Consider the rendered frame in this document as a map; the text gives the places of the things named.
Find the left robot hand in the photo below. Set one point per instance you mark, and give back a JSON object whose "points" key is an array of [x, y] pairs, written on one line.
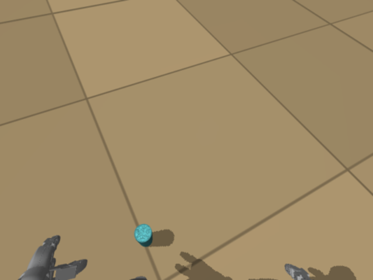
{"points": [[44, 257]]}

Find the cup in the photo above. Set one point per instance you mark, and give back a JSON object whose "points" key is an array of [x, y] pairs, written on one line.
{"points": [[143, 235]]}

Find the right robot hand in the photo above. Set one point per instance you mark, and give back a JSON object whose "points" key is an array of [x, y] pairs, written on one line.
{"points": [[297, 273]]}

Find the left robot arm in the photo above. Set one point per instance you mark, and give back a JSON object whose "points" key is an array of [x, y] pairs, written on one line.
{"points": [[36, 273]]}

